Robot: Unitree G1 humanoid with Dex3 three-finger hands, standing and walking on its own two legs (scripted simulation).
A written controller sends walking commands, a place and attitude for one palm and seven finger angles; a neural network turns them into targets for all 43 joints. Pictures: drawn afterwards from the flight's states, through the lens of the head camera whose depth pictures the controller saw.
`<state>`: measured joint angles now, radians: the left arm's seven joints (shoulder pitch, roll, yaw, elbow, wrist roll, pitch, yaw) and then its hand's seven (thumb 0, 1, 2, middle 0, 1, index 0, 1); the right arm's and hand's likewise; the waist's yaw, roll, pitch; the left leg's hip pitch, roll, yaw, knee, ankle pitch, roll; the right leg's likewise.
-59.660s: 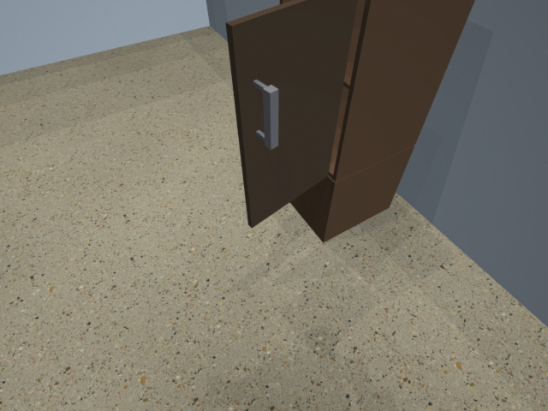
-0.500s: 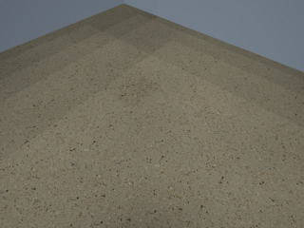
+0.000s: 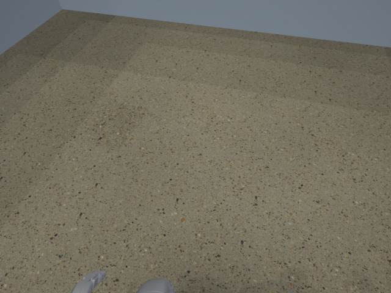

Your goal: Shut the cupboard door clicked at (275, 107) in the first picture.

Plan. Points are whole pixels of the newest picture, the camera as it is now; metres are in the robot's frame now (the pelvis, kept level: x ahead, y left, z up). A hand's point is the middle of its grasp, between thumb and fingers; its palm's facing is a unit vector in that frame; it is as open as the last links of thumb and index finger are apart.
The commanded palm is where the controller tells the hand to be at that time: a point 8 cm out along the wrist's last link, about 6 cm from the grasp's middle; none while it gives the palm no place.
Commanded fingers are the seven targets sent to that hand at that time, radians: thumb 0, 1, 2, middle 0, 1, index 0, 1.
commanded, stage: turn to face it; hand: left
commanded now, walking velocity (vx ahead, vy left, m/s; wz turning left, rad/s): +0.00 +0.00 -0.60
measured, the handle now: out of the picture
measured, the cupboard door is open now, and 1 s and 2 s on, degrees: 23 23 23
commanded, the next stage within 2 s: none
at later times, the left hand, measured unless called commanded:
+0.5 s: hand (124, 266) +0.19 +0.19 -0.15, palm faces -0.29 -0.93 -0.23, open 7.4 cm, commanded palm none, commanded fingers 0.00 0.90 0.90 -0.20 -0.30 -0.20 -0.30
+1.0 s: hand (145, 246) +0.24 +0.15 -0.17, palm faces -0.52 -0.83 -0.21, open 7.4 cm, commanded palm none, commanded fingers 0.00 0.90 0.90 -0.20 -0.30 -0.20 -0.30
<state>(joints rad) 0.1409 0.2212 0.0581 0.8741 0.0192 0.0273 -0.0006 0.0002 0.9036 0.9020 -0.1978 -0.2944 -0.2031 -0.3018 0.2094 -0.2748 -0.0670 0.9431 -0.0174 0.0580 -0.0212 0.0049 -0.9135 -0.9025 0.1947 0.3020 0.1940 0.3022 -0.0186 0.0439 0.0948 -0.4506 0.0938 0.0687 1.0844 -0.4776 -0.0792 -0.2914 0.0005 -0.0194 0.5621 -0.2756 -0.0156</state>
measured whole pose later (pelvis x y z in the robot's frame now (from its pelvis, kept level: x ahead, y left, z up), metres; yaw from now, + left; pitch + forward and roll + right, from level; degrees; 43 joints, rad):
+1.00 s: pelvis +0.06 +0.02 +0.00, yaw -35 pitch +2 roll -1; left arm 0.18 0.26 0.08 0.91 0.02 0.07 -0.02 0.00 0.90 0.90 -0.20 -0.29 -0.20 -0.30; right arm 0.18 -0.21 -0.01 0.85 -0.03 0.00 -0.03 0.00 -0.91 -0.90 0.20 0.30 0.20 0.30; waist 0.01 -0.04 0.08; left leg -0.30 0.07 0.07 0.57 -0.30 0.00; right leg -0.44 0.05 0.05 0.97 -0.51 0.03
